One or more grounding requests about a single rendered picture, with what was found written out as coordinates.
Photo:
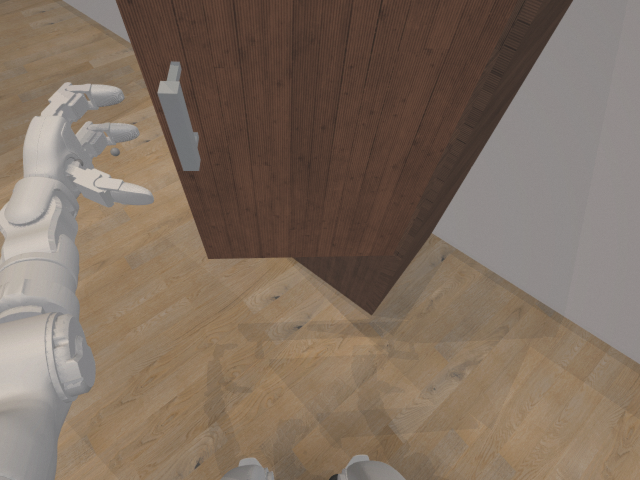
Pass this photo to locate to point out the handle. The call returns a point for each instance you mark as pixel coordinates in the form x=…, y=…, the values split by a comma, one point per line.
x=174, y=107

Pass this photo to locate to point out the robot left forearm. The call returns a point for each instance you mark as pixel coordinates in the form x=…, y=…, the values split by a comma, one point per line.
x=39, y=262

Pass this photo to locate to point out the robot left hand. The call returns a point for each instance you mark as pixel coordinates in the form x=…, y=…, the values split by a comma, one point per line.
x=50, y=145

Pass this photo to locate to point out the left robot shin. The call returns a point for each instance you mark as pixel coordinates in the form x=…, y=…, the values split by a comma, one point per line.
x=249, y=461

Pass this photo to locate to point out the cupboard door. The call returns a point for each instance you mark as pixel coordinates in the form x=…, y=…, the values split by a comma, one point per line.
x=320, y=122

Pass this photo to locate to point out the left robot upper arm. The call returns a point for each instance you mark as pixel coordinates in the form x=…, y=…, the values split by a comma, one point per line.
x=45, y=363

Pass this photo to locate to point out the right robot shin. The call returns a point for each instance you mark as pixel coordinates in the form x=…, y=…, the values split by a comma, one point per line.
x=357, y=458

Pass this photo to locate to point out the robot shin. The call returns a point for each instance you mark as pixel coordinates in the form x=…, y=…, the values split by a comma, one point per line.
x=249, y=461
x=357, y=458

